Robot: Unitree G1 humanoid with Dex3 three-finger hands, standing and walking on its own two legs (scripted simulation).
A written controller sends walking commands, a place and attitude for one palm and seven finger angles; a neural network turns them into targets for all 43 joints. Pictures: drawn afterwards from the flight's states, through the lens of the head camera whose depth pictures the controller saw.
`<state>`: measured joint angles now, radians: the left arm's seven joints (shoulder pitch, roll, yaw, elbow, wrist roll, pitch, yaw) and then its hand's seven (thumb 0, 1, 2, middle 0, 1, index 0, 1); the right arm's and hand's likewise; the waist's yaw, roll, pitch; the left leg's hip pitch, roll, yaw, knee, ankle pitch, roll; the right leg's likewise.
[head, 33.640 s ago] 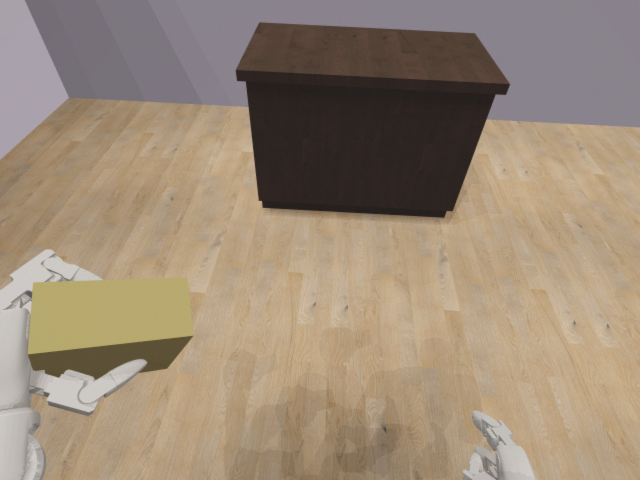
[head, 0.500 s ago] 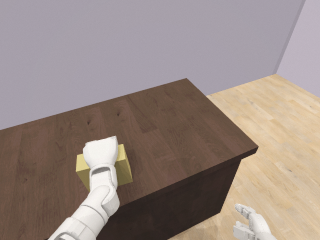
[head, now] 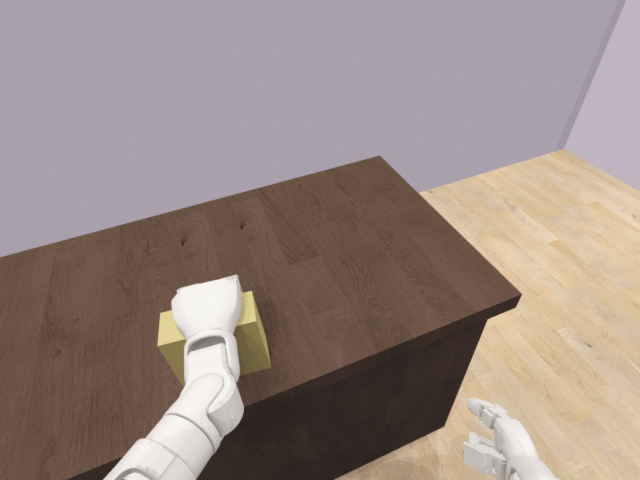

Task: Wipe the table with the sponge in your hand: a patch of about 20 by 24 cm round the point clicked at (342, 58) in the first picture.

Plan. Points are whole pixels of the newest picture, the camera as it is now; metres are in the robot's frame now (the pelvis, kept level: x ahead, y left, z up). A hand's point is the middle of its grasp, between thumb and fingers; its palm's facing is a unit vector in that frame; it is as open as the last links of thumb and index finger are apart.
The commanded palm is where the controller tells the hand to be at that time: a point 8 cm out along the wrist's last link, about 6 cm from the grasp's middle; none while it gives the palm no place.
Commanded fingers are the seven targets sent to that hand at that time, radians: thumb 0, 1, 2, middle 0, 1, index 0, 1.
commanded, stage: wipe back along the third lane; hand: left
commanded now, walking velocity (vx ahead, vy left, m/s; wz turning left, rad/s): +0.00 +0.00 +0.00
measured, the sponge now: (221, 348) +0.30 +0.20 -0.02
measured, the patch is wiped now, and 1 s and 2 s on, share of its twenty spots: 1.00 1.00 1.00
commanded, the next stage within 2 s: slide back across to the middle lane in 0.54 s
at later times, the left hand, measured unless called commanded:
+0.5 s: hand (218, 329) +0.31 +0.20 +0.02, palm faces -0.02 -0.05 -1.00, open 9.9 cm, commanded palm +0.26 +0.18 +0.05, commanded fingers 0.00 0.10 1.30 -1.20 -1.60 -1.20 -1.60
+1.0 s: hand (204, 335) +0.29 +0.21 +0.03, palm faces +0.01 -0.12 -0.99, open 9.9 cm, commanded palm +0.24 +0.21 +0.08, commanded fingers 0.00 0.10 1.30 -1.20 -1.60 -1.20 -1.60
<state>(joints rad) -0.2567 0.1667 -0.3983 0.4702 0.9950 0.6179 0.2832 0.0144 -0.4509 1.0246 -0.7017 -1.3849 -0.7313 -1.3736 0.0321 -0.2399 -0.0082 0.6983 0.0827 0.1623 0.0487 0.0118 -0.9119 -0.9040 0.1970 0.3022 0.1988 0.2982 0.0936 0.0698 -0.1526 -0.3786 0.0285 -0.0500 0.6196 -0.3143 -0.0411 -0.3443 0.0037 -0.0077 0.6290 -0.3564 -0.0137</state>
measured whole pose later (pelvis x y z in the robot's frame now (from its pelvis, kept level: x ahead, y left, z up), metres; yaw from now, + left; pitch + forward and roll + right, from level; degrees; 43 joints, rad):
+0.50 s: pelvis -0.01 +0.00 +0.00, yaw +0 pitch +4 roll +0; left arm -0.27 0.16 -0.38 0.49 0.99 0.62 0.28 0.00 -0.45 1.03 -0.71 -1.39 -0.74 -1.37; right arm 0.05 -0.24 -0.01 0.70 0.08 0.15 0.03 0.01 -0.91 -0.90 0.20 0.30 0.20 0.30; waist 0.08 0.06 -0.15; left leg -0.39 0.03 -0.04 0.63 -0.31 -0.04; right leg -0.36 0.00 0.00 0.63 -0.35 -0.01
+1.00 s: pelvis +0.00 +0.00 +0.00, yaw -1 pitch +2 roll +0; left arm -0.12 0.21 -0.32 0.27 0.98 0.60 0.23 0.00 -0.46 1.03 -0.71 -1.39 -0.74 -1.37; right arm 0.04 -0.24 0.00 0.67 0.08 0.14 0.03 0.01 -0.91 -0.90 0.20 0.30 0.20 0.30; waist 0.08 0.07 -0.13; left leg -0.32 0.04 -0.03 0.59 -0.31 -0.04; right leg -0.29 0.01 0.01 0.60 -0.34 -0.01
